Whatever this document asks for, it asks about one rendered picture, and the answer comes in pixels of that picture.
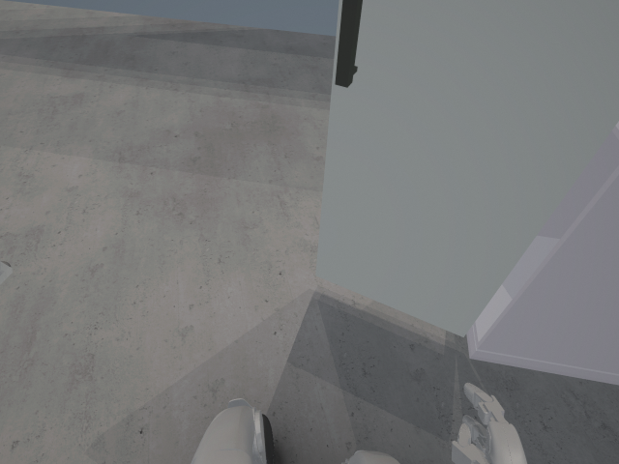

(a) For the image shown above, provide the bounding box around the fridge door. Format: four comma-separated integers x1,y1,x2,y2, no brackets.
315,0,619,337

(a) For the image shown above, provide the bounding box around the robot right hand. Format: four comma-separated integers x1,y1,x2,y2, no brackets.
452,383,527,464

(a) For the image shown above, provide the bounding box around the robot left shin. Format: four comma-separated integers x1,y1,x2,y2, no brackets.
228,398,267,464

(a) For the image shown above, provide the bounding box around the left robot thigh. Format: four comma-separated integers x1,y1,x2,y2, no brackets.
191,406,265,464

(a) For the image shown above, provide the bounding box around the handle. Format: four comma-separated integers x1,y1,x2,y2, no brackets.
335,0,363,88

